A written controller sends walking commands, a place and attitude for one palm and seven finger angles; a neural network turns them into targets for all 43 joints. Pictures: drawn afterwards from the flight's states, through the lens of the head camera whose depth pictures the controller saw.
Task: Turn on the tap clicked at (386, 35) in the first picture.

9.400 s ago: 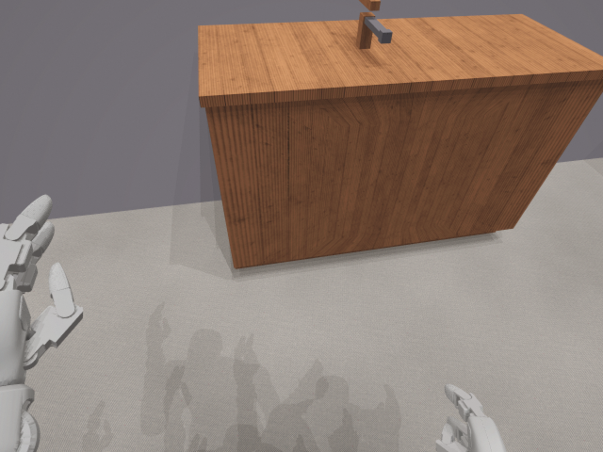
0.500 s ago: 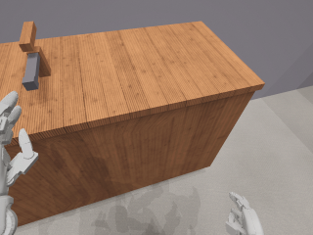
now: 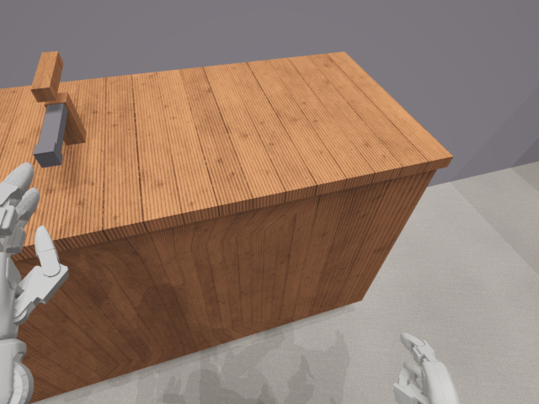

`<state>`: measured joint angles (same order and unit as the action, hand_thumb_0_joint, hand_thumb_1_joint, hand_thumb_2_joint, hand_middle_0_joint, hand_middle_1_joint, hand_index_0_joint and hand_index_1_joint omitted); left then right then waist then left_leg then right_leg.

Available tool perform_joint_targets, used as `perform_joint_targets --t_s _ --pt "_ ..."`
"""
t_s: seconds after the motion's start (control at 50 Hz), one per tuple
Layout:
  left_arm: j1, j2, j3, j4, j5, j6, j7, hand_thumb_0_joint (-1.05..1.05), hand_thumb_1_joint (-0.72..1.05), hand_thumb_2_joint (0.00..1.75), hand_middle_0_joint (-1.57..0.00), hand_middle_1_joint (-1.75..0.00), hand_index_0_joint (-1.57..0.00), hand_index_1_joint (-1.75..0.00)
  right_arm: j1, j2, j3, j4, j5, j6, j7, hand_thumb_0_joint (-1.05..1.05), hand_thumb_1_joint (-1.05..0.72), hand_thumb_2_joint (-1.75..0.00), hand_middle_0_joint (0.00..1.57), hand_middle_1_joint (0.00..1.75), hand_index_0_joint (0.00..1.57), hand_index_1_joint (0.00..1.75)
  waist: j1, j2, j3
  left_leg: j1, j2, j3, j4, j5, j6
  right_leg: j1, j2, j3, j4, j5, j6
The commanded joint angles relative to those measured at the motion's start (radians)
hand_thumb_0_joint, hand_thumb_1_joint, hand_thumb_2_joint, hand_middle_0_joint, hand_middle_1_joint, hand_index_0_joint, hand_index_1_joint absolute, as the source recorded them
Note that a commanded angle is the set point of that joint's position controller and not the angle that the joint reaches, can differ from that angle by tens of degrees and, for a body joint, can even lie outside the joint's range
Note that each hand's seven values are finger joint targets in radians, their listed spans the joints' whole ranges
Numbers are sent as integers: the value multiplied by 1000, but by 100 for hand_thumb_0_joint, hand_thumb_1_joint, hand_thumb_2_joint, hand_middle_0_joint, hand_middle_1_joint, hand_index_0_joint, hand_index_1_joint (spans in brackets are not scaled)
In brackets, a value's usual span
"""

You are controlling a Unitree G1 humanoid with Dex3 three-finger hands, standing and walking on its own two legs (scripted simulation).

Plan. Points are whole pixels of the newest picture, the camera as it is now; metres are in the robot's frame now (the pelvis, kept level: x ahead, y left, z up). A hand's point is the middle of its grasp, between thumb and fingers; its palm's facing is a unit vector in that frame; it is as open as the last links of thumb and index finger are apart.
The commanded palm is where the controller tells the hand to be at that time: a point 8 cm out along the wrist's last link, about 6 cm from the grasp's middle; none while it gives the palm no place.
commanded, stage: shuffle to correct the standing spot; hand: left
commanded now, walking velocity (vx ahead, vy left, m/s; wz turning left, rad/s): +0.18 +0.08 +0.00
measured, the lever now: (48, 154) +0.43 +0.39 +0.13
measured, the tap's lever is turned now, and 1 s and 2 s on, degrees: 0 0 0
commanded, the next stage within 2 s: come to a stop and stand still in 0.40 s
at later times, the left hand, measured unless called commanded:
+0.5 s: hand (73, 210) +0.28 +0.26 +0.18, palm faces +0.42 -0.81 -0.40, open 7.4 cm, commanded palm +0.23 +0.30 +0.18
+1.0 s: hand (47, 179) +0.33 +0.32 +0.18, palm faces +0.43 -0.81 -0.40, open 7.4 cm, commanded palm +0.28 +0.35 +0.18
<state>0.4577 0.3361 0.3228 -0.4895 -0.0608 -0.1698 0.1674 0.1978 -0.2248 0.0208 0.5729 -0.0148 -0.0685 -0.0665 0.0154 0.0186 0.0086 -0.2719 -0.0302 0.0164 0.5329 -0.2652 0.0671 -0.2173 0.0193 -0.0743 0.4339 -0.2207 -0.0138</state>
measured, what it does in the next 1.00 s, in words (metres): walks ahead: left foot, then right foot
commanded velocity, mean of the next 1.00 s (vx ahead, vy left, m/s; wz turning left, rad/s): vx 0.01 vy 0.00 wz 0.00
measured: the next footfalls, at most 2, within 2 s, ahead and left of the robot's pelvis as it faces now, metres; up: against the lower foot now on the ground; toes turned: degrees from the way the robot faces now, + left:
left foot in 0.62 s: +0.22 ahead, +0.20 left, +0.00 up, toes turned +5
right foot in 0.76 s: +0.15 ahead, -0.05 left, +0.00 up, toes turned +1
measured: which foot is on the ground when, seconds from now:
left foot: down 0.00-0.34, up 0.36-0.60, down 0.62-1.00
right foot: down 0.00-0.62, up 0.64-0.74, down 0.76-1.00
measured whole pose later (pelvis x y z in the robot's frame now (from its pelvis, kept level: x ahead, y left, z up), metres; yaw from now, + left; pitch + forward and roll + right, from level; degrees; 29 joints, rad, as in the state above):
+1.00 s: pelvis +0.13 +0.06 +0.00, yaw +2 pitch -1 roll -1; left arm 0.48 0.39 0.37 -0.57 -0.08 -0.13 0.13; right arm 0.15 -0.17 0.03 0.57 0.00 -0.08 -0.06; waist 0.04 0.02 0.06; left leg -0.31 0.08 0.04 0.49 -0.17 -0.03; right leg -0.16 0.03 -0.02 0.44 -0.28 -0.01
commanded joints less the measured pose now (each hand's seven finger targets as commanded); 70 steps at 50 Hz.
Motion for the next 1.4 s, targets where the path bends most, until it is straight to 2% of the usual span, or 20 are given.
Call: perform_joint_targets --t_s 0.0,0.16,0.26,0.28,0.32,0.36,0.52,0.58,0.62,0.72,0.78,0.82,0.92,1.06,1.08,1.1,1.12,1.18,1.3,1.38 --pt "-120 173 106 -217 1 -67 16 0 90 90 -20 -30 -20 -30 -103 -117 -50 -145 7 -47 -9 0 -90 -90 20 30 20 30 -17 -6 -45 -117 70 -112 -3 -160 -9 41 -179 235 -74 -241 -93" --pt "-99 194 130 -289 1 -107 3 0 90 90 -20 -30 -20 -30 -73 -117 -56 -145 4 -63 2 0 -90 -90 20 30 20 30 -31 197 -79 247 237 -367 -151 452 21 -253 -19 14 315 -216 1" --pt "-2 188 149 -245 3 -95 0 0 90 90 -20 -30 -20 -30 -78 -119 -58 -153 5 -65 20 0 -90 -90 20 30 20 30 -15 109 -117 171 187 -183 -21 560 -1 -62 -22 -31 118 -114 -23" --pt "32 205 177 -224 0 -95 2 0 90 90 -20 -30 -20 -30 -91 -121 -56 -158 6 -59 19 0 -90 -90 20 30 20 30 7 78 -147 5 162 -130 80 517 -18 151 -42 -6 31 -2 -51" --pt "23 228 200 -212 -16 -106 2 0 90 90 -20 -30 -20 -30 -87 -117 -75 -165 21 -55 24 0 -90 -90 20 30 20 30 12 -235 -208 -434 1 20 588 30 -59 473 -402 527 -47 160 -265" --pt "4 237 220 -237 -26 -123 -2 0 90 90 -20 -30 -20 -30 -65 -119 -80 -140 28 -46 39 0 -90 -90 20 30 20 30 3 -115 -44 -491 83 -115 752 -262 -56 219 -470 559 -139 -44 -271" --pt "-98 186 140 -243 8 -106 5 0 90 90 -20 -30 -20 -30 -106 -59 -54 -112 22 -59 9 0 -90 -90 20 30 20 30 -4 -123 -16 47 58 134 123 101 -53 -68 -224 60 -26 134 -91" --pt "-117 204 161 -306 -6 -100 1 0 90 90 -20 -30 -20 -30 -96 -100 -83 -138 30 -77 -14 0 -90 -90 20 30 20 30 -12 114 -92 286 187 -112 -72 365 7 -146 -68 -9 309 57 29" --pt "-105 186 167 -233 -5 -91 -3 0 90 90 -20 -30 -20 -30 -78 -83 -80 -140 26 -84 1 0 -90 -90 20 30 20 30 -6 192 -121 265 311 -311 -159 651 108 -198 10 50 505 -325 43" --pt "-35 226 195 -401 2 -76 -8 0 90 90 -20 -30 -20 -30 -110 -71 -53 -160 17 -126 36 0 -90 -90 20 30 20 30 13 211 -179 112 252 -85 -70 485 8 66 -19 55 56 -23 26" --pt "64 206 194 -352 -17 -46 -17 0 90 90 -20 -30 -20 -30 -93 -57 -54 -172 25 -111 34 0 -90 -90 20 30 20 30 2 -100 -174 50 119 -1 59 273 -77 94 -96 204 -59 369 -18" --pt "55 196 191 -308 -23 -35 -14 0 90 90 -20 -30 -20 -30 -87 -57 -49 -151 23 -88 25 0 -90 -90 20 30 20 30 -7 -92 -188 52 102 13 73 286 -86 94 -146 210 -30 545 -39" --pt "-14 182 157 -223 -24 -3 -17 0 90 90 -20 -30 -20 -30 -104 -65 -43 -154 20 -56 -15 0 -90 -90 20 30 20 30 1 25 -189 194 146 4 -53 497 -65 35 -39 88 -37 376 36" --pt "-112 177 103 -247 -10 7 -7 0 90 90 -20 -30 -20 -30 -122 -75 -43 -157 23 -50 -23 0 -90 -90 20 30 20 30 -1 22 -112 144 85 21 -133 176 -76 21 -26 92 -170 154 32" --pt "-104 200 120 -271 -9 7 -3 0 90 90 -20 -30 -20 -30 -138 -77 -44 -155 23 -50 -25 0 -90 -90 20 30 20 30 3 35 -122 144 81 17 -142 154 -75 32 -27 86 -170 143 28" --pt "-1099 980 677 -421 160 -117 -31 0 90 90 -20 -30 -20 -30 -16 -123 -75 -137 -23 -103 -13 0 -90 -90 20 30 20 30 32 -180 84 7 135 13 23 229 -37 -175 -143 183 -252 270 63" --pt "-548 367 278 121 81 -72 -77 0 90 90 -20 -30 -20 -30 -57 -18 -41 -56 7 -100 -5 0 -90 -90 20 30 20 30 2 -157 -117 116 34 5 -70 296 -37 -61 -150 173 -118 325 -44" --pt "-125 94 38 -72 -2 -102 -99 0 90 90 -20 -30 -20 -30 -72 -89 -82 -155 46 -138 48 0 -90 -90 20 30 20 30 38 225 -236 225 122 8 -103 412 -35 53 -70 113 19 201 4" --pt "-47 254 197 -202 12 -114 -53 0 90 90 -20 -30 -20 -30 -89 -111 -73 -190 36 -140 47 0 -90 -90 20 30 20 30 21 1 -69 -48 132 -66 -202 -240 -40 -2 -43 95 -49 -194 6" --pt "-172 272 222 -217 20 -134 -45 0 90 90 -20 -30 -20 -30 -94 -105 -62 -175 37 -145 21 0 -90 -90 20 30 20 30 9 114 -21 -27 131 -83 -239 -295 -41 -53 -14 89 -40 -234 -2"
